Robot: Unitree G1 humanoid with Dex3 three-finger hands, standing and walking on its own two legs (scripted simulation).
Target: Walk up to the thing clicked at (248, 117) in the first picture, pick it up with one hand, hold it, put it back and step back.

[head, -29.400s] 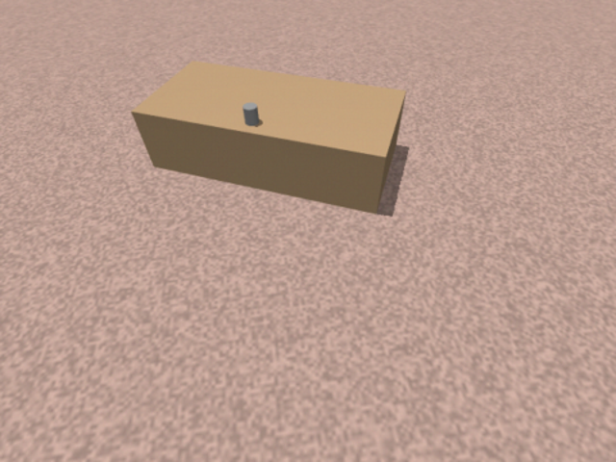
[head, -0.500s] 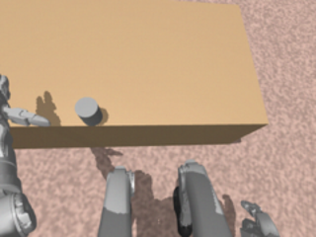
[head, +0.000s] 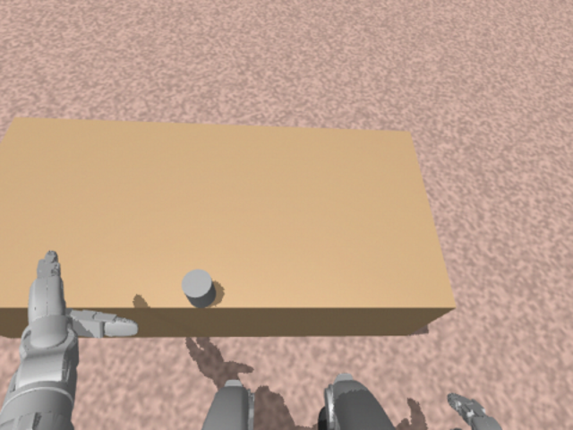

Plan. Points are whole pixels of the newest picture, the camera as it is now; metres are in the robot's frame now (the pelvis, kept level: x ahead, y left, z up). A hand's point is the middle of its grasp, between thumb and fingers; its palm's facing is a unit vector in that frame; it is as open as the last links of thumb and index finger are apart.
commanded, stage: home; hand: left
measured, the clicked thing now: (199, 289) +0.41 +0.19 -0.31
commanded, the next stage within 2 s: none
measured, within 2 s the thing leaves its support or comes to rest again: neither
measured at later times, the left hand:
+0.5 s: hand (157, 389) +0.19 +0.17 -0.01, palm faces +0.14 -0.96 -0.26, open 17.3 cm
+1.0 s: hand (160, 390) +0.19 +0.17 -0.01, palm faces +0.12 -0.95 -0.28, open 17.4 cm
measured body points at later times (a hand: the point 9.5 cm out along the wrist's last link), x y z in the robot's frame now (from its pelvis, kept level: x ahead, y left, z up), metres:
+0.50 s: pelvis +0.03 -0.01 +0.04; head +0.06 -0.01 +0.49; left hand +0.18 +0.22 +0.00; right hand +0.22 -0.24 -0.03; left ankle +0.02 +0.12 -0.64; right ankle +0.04 -0.15 -0.64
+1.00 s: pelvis +0.03 -0.02 +0.04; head +0.05 -0.02 +0.49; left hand +0.18 +0.21 +0.01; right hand +0.18 -0.26 -0.04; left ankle +0.02 +0.12 -0.64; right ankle +0.04 -0.15 -0.64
